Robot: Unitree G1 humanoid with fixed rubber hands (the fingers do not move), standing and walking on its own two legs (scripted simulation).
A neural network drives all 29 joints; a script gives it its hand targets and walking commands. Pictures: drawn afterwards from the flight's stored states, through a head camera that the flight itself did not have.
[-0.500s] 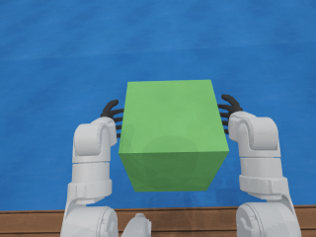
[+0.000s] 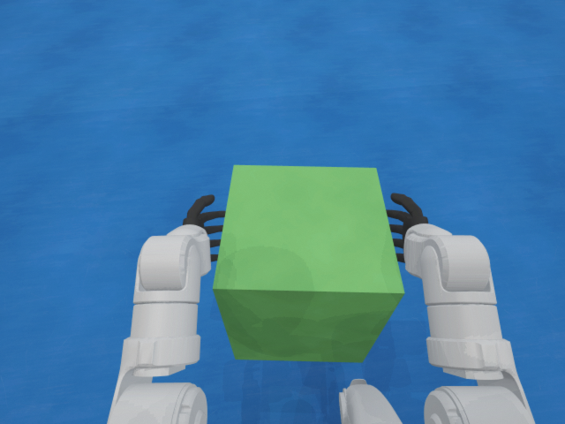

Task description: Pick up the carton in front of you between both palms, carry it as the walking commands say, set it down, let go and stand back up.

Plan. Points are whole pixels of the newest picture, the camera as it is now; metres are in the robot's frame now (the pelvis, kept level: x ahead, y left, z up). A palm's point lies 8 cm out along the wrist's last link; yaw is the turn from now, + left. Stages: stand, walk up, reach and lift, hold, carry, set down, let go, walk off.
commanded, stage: carry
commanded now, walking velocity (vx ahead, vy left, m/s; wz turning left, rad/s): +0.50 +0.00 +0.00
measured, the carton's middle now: (301, 269) +0.36 -0.01 -0.01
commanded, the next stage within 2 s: none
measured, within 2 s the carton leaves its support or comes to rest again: neither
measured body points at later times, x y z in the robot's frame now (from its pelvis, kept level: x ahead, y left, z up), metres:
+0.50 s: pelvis +0.28 -0.05 +0.00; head +0.33 -0.06 +0.44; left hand +0.64 +0.13 +0.09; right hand +0.66 -0.18 +0.08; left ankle +0.32 +0.11 -0.67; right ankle +0.30 -0.10 -0.74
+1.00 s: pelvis +0.56 +0.01 +0.01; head +0.58 +0.02 +0.46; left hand +0.87 +0.15 +0.07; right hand +0.85 -0.15 +0.07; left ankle +0.53 +0.09 -0.74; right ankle +0.61 -0.14 -0.69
